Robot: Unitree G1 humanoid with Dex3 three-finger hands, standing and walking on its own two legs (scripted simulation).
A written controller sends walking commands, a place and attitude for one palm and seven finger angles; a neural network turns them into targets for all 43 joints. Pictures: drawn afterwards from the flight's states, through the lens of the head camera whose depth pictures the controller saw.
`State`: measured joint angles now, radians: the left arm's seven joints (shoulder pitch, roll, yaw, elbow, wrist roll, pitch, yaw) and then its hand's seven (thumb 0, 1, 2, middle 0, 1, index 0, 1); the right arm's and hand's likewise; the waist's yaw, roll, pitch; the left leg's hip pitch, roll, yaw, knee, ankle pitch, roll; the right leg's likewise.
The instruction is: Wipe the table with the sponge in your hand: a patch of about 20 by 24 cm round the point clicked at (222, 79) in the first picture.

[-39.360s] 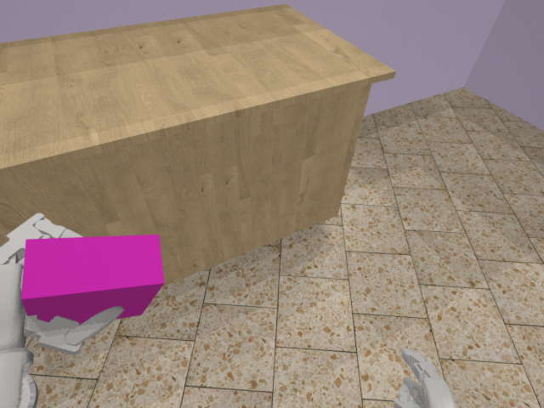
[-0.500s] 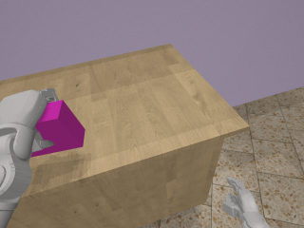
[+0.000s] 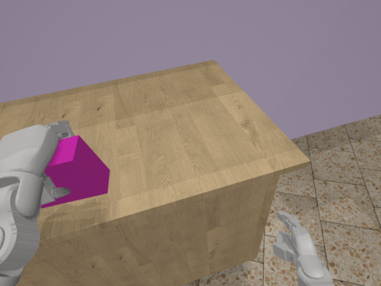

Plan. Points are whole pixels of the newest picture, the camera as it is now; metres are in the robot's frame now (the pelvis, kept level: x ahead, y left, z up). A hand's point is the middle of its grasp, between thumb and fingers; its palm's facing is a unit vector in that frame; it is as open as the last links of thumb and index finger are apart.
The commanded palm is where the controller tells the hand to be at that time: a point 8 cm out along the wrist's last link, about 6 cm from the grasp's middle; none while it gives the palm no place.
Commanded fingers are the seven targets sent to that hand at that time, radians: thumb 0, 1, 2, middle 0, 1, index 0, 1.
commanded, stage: bring the sponge back beside the body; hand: left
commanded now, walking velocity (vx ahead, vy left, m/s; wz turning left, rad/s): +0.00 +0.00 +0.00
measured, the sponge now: (65, 179) +0.23 +0.30 +0.15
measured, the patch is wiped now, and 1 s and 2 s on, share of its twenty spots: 0.95 0.95 0.95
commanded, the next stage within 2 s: step back with the hand held close in 0.80 s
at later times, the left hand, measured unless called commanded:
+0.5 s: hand (59, 179) +0.20 +0.27 +0.19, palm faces +0.26 -0.13 -0.96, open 9.9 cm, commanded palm +0.15 +0.27 +0.26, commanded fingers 0.00 0.10 1.30 -1.20 -1.60 -1.20 -1.60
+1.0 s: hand (73, 175) +0.21 +0.25 +0.19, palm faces +0.34 -0.56 -0.75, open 9.9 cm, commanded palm +0.15 +0.27 +0.24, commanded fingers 0.00 0.10 1.30 -1.20 -1.60 -1.20 -1.60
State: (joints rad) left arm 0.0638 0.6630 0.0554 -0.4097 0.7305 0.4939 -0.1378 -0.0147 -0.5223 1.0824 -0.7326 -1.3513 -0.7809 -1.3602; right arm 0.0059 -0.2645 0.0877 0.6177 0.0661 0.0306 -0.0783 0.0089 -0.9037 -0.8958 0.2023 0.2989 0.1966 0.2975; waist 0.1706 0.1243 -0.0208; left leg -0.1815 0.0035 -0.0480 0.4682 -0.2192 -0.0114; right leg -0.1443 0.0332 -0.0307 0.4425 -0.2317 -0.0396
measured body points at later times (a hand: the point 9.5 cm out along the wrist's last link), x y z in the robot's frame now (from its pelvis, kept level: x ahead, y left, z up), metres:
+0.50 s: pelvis +0.00 -0.01 +0.00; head -0.04 -0.06 +0.44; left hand +0.18 +0.27 +0.24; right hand +0.26 -0.19 -0.07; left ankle +0.03 +0.13 -0.74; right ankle +0.01 -0.10 -0.74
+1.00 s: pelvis -0.01 -0.01 +0.00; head -0.03 -0.05 +0.44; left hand +0.19 +0.28 +0.23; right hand +0.25 -0.20 -0.06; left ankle +0.02 +0.13 -0.74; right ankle +0.01 -0.10 -0.74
